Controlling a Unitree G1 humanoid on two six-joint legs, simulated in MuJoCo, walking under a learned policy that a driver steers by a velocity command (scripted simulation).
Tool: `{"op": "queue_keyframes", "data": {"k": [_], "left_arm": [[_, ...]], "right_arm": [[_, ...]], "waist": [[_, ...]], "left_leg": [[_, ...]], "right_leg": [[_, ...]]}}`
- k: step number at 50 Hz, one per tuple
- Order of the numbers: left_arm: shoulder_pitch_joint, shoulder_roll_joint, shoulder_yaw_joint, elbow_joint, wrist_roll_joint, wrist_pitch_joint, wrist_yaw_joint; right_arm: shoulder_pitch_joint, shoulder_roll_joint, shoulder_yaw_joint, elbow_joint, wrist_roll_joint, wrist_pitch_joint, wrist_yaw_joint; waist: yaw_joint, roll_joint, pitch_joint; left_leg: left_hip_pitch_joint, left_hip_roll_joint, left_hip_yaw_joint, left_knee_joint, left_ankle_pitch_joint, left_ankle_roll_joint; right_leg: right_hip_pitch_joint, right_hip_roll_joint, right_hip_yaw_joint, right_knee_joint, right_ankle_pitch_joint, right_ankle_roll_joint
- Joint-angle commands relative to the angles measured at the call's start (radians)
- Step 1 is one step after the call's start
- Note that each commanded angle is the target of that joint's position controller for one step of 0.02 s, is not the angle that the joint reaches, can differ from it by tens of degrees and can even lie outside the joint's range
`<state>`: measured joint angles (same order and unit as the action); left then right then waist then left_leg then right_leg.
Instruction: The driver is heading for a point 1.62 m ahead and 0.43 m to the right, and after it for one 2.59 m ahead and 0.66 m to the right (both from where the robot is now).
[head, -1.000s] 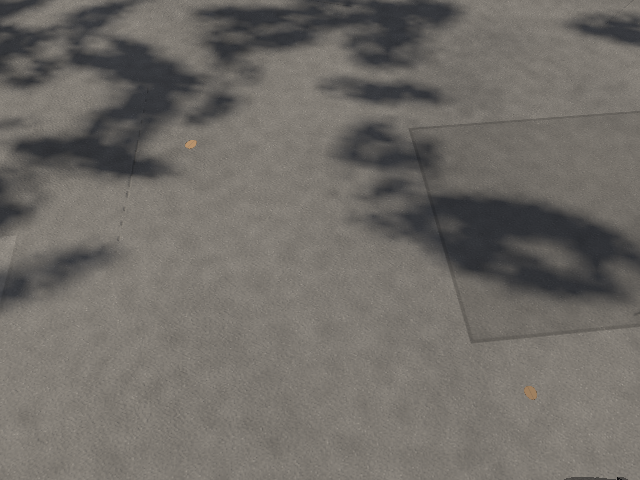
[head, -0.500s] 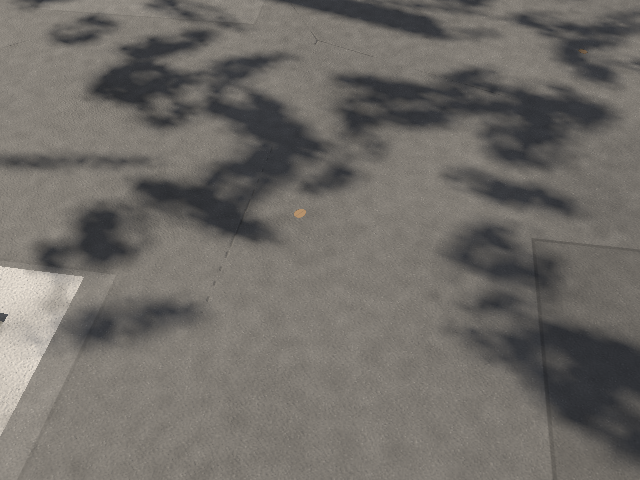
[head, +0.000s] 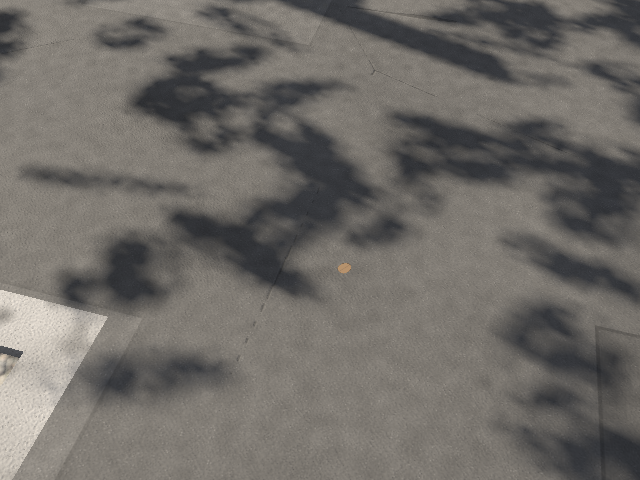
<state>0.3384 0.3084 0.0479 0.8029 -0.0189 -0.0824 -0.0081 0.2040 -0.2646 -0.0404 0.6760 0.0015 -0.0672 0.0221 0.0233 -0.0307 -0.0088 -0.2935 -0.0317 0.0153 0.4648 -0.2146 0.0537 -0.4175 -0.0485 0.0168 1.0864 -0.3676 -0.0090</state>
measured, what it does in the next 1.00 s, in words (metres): walks ahead: right foot, then left foot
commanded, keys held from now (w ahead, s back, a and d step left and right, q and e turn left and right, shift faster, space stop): w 0.68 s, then w+e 0.32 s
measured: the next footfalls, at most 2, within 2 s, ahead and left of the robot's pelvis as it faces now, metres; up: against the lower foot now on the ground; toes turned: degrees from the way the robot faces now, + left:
right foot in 0.38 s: +0.38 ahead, -0.14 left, +0.00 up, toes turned -1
left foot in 0.88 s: +0.65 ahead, +0.11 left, +0.00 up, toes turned -4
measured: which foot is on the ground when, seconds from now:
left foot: down 0.00-0.38, up 0.40-0.86, down 0.88-1.00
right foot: up 0.00-0.36, down 0.38-0.90, up 0.92-1.00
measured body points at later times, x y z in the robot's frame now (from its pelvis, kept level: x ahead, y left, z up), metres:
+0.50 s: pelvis +0.27 -0.05 -0.01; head +0.31 -0.06 +0.44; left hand +0.44 +0.21 -0.10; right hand +0.32 -0.33 -0.14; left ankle +0.15 +0.09 -0.65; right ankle +0.34 -0.14 -0.74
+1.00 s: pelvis +0.54 +0.01 -0.01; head +0.57 +0.02 +0.44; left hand +0.60 +0.29 -0.14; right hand +0.68 -0.27 -0.09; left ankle +0.61 +0.11 -0.74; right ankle +0.42 -0.13 -0.66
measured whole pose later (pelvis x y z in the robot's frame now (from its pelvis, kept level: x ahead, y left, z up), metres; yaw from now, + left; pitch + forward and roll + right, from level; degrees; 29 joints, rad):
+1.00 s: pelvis +0.54 +0.01 -0.01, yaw -7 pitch +1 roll +0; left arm 0.35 0.31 0.06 0.85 -0.03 -0.05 0.00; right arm 0.14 -0.26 -0.04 0.74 -0.01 -0.09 0.02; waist 0.03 -0.03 0.03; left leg -0.36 0.02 0.05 0.51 -0.17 0.02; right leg -0.38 -0.01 0.06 1.11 -0.42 -0.02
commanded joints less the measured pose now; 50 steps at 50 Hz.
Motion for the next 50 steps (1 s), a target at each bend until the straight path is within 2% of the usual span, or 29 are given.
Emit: {"op": "queue_keyframes", "data": {"k": [1, 4, 8, 11, 13, 16, 17, 18, 19, 20, 21, 22, 23, 24, 25, 27, 29, 34, 38, 41, 42, 43, 44, 45, 46, 47, 48, 49, 50], "left_arm": [[-0.063, 0.085, 0.024, -0.094, 0.011, -0.017, -0.004], [-0.107, 0.052, 0.015, -0.108, 0.018, -0.001, -0.005], [-0.257, 0.012, -0.005, -0.146, 0.014, -0.008, -0.017], [-0.355, 0.018, -0.007, -0.175, 0.005, -0.014, -0.032], [-0.395, 0.031, -0.004, -0.195, 0.002, -0.017, -0.042], [-0.372, 0.059, 0.006, -0.198, 0.006, -0.02, -0.051], [-0.306, 0.082, 0.019, -0.183, 0.009, -0.02, -0.047], [-0.164, 0.121, 0.041, -0.142, 0.011, -0.018, -0.038], [0.018, 0.184, 0.06, -0.107, 0.02, -0.014, -0.026], [0.082, 0.262, 0.076, -0.086, 0.023, -0.01, -0.028], [0.092, 0.164, 0.053, -0.085, 0.005, -0.005, -0.027], [0.019, 0.133, 0.04, -0.09, 0.005, -0.003, -0.02], [-0.043, 0.116, 0.034, -0.097, 0.011, -0.001, -0.017], [-0.09, 0.094, 0.028, -0.099, 0.019, -0.003, -0.019], [-0.116, 0.072, 0.021, -0.101, 0.031, -0.008, -0.02], [-0.129, 0.07, 0.023, -0.092, 0.025, -0.019, -0.024], [-0.124, 0.093, 0.03, -0.073, 0.018, -0.027, -0.02], [-0.071, 0.128, 0.039, -0.035, 0.011, -0.017, -0.004], [0.02, 0.151, 0.045, 0.009, -0.006, 0.001, 0.001], [0.026, 0.165, 0.052, 0.021, -0.008, 0.018, 0.01], [0.017, 0.168, 0.054, 0.023, -0.008, 0.023, 0.012], [0.008, 0.156, 0.049, 0.022, -0.006, 0.027, 0.013], [0.011, 0.107, 0.031, 0.015, 0.006, 0.025, 0.012], [0.07, 0.013, 0.003, -0.02, 0.016, 0.014, 0.011], [0.111, 0.009, -0.002, -0.027, -0.005, 0.001, 0.011], [0.058, 0.113, 0.027, -0.025, -0.027, -0.001, 0.012], [-0.006, 0.125, 0.034, -0.042, -0.029, 0.002, 0.012], [-0.032, 0.114, 0.035, -0.046, -0.019, 0.008, 0.014], [-0.034, 0.101, 0.041, -0.045, -0.012, 0.02, 0.015]], "right_arm": [[0.063, -0.112, -0.033, -0.024, -0.008, -0.012, 0.002], [0.073, -0.134, -0.041, -0.001, 0.002, -0.024, -0.004], [0.123, -0.164, -0.048, 0.037, 0.008, -0.018, -0.018], [0.188, -0.185, -0.053, 0.075, 0.017, -0.014, -0.021], [0.213, -0.188, -0.055, 0.098, 0.021, -0.006, -0.023], [0.22, -0.205, -0.061, 0.117, 0.02, 0.009, -0.03], [0.208, -0.215, -0.062, 0.118, 0.018, 0.014, -0.033], [0.2, -0.203, -0.056, 0.117, 0.014, 0.021, -0.036], [0.204, -0.168, -0.038, 0.093, -0.005, 0.02, -0.04], [0.35, -0.034, 0.003, 0.079, -0.003, 0.0, -0.028], [0.292, -0.124, -0.015, 0.097, 0.014, -0.02, -0.022], [0.182, -0.178, -0.032, 0.061, 0.041, -0.032, -0.017], [0.116, -0.17, -0.027, 0.044, 0.038, -0.038, -0.02], [0.084, -0.159, -0.03, 0.039, 0.02, -0.037, -0.023], [0.102, -0.15, -0.034, 0.044, 0.013, -0.027, -0.024], [0.143, -0.107, -0.027, 0.059, 0.011, -0.006, -0.025], [0.104, -0.09, -0.021, 0.045, 0.003, 0.007, -0.029], [-0.076, -0.065, -0.008, 0.007, 0.002, -0.005, -0.018], [-0.206, -0.075, -0.008, -0.034, 0.011, -0.021, -0.002], [-0.203, -0.112, -0.021, -0.04, 0.012, -0.035, 0.008], [-0.165, -0.124, -0.027, -0.03, 0.013, -0.039, 0.008], [-0.077, -0.148, -0.042, -0.004, 0.01, -0.042, 0.003], [0.065, -0.2, -0.065, 0.028, 0.0, -0.044, -0.006], [0.199, -0.292, -0.088, 0.039, -0.022, -0.039, -0.016], [0.24, -0.271, -0.085, 0.057, -0.015, -0.027, -0.011], [0.19, -0.192, -0.062, 0.05, -0.007, -0.026, -0.01], [0.13, -0.155, -0.049, 0.044, -0.004, -0.025, -0.012], [0.066, -0.125, -0.04, 0.046, -0.005, -0.027, -0.01], [0.022, -0.095, -0.032, 0.048, -0.009, -0.032, -0.01]], "waist": [[-0.034, 0.146, 0.013], [-0.021, 0.112, 0.026], [-0.066, 0.097, 0.056], [-0.099, 0.089, 0.076], [-0.098, 0.089, 0.087], [-0.063, 0.107, 0.055], [-0.022, 0.122, 0.006], [0.05, 0.111, -0.087], [0.116, 0.043, -0.236], [0.052, -0.227, -0.39], [0.097, -0.183, -0.402], [0.092, -0.129, -0.222], [0.064, -0.041, -0.13], [0.032, -0.008, -0.059], [-0.005, -0.027, -0.045], [-0.039, -0.043, -0.037], [-0.044, -0.037, 0.001], [0.011, -0.017, 0.049], [0.055, -0.014, 0.071], [0.027, -0.037, 0.06], [0.0, -0.048, 0.044], [-0.049, -0.044, -0.002], [-0.111, -0.014, -0.113], [-0.131, 0.176, -0.286], [-0.125, 0.357, -0.365], [-0.132, 0.233, -0.231], [-0.116, 0.185, -0.132], [-0.086, 0.147, -0.064], [-0.058, 0.16, -0.021]], "left_leg": [[0.236, 0.256, -0.326, -0.279, 0.102, 0.185], [0.192, 0.24, -0.225, -0.31, 0.281, 0.193], [0.16, 0.202, -0.123, -0.322, 0.305, 0.155], [0.198, 0.228, -0.123, -0.318, 0.258, 0.147], [0.271, 0.26, -0.132, -0.29, 0.285, 0.136], [0.361, 0.28, -0.13, -0.196, 0.48, 0.107], [0.368, 0.264, -0.113, -0.108, 0.653, 0.093], [0.327, 0.219, -0.076, 0.062, 0.756, 0.068], [0.129, 0.17, -0.046, 0.344, 0.532, 0.035], [-0.283, -0.017, -0.036, 0.731, -0.172, -0.04], [-0.401, -0.005, -0.162, 0.849, -0.356, -0.036], [-0.476, 0.047, -0.141, 0.87, -0.293, -0.03], [-0.456, 0.096, -0.11, 0.821, -0.205, -0.027], [-0.423, 0.125, -0.096, 0.756, -0.153, -0.033], [-0.357, 0.151, -0.103, 0.718, -0.117, -0.035], [-0.292, 0.163, -0.095, 0.661, -0.098, -0.05], [-0.311, 0.174, -0.083, 0.579, -0.047, -0.068], [-0.307, 0.153, -0.054, 0.256, 0.243, -0.077], [-0.267, 0.11, -0.052, 0.107, 0.28, -0.08], [-0.211, 0.093, -0.069, 0.035, 0.198, -0.057], [-0.147, 0.082, -0.057, 0.014, 0.167, -0.046], [-0.013, 0.066, -0.037, -0.018, 0.147, -0.026], [0.218, 0.121, -0.075, 0.006, 0.158, 0.014], [0.593, 0.363, -0.373, 0.014, 0.101, 0.119], [0.678, 0.465, -0.697, -0.123, -0.111, 0.201], [0.571, 0.434, -0.622, -0.161, -0.226, 0.166], [0.454, 0.403, -0.489, -0.18, -0.205, 0.135], [0.338, 0.362, -0.39, -0.215, -0.127, 0.121], [0.256, 0.328, -0.305, -0.249, -0.055, 0.11]], "right_leg": [[-0.313, -0.084, 0.044, 0.008, 0.105, 0.003], [-0.31, -0.08, 0.025, -0.102, 0.198, 0.034], [-0.239, -0.047, 0.0, -0.384, 0.416, 0.033], [-0.201, -0.02, -0.006, -0.495, 0.482, 0.016], [-0.218, -0.013, 0.004, -0.541, 0.448, -0.007], [-0.144, 0.019, -0.018, -0.579, 0.334, -0.049], [-0.036, 0.05, -0.048, -0.589, 0.307, -0.07], [0.168, 0.068, -0.068, -0.602, 0.33, -0.102], [0.489, -0.081, 0.089, -0.544, 0.398, -0.164], [0.853, -0.329, 0.584, -0.625, 0.177, -0.338], [0.853, -0.333, 0.727, -0.74, 0.045, -0.333], [0.718, -0.299, 0.573, -0.767, 0.054, -0.285], [0.569, -0.26, 0.458, -0.786, 0.14, -0.258], [0.437, -0.225, 0.379, -0.815, 0.244, -0.248], [0.352, -0.198, 0.325, -0.844, 0.306, -0.241], [0.268, -0.181, 0.266, -0.899, 0.348, -0.256], [0.217, -0.177, 0.207, -0.943, 0.372, -0.263], [0.226, -0.125, 0.081, -0.97, 0.375, -0.214], [0.284, -0.149, 0.119, -0.921, 0.333, -0.203], [0.348, -0.185, 0.18, -0.845, 0.325, -0.176], [0.351, -0.185, 0.19, -0.803, 0.355, -0.164], [0.331, -0.15, 0.172, -0.711, 0.436, -0.142], [0.248, -0.086, 0.128, -0.51, 0.427, -0.107], [-0.063, 0.041, 0.036, -0.145, 0.145, -0.037], [-0.269, 0.091, 0.072, 0.075, -0.232, -0.014], [-0.348, 0.034, 0.126, 0.174, -0.181, -0.018], [-0.363, -0.007, 0.101, 0.179, -0.098, -0.022], [-0.332, -0.038, 0.089, 0.142, -0.026, -0.016], [-0.293, -0.066, 0.094, 0.098, 0.028, -0.012]]}}
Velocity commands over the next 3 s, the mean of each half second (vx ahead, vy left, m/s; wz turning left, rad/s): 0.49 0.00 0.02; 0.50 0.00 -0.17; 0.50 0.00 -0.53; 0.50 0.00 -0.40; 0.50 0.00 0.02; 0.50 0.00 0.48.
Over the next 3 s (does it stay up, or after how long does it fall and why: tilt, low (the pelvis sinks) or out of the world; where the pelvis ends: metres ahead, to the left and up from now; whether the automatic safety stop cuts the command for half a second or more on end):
stays up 1.51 -0.48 -0.03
